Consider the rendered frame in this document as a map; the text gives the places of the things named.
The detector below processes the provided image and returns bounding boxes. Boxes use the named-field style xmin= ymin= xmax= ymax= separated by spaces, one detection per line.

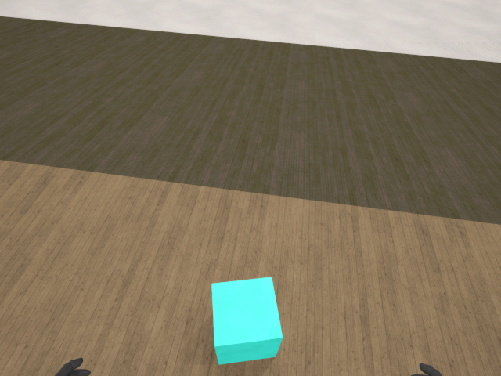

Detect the robot left hand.
xmin=55 ymin=358 xmax=91 ymax=376

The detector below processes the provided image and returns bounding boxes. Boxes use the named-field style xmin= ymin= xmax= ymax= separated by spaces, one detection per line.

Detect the carton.
xmin=211 ymin=277 xmax=283 ymax=364

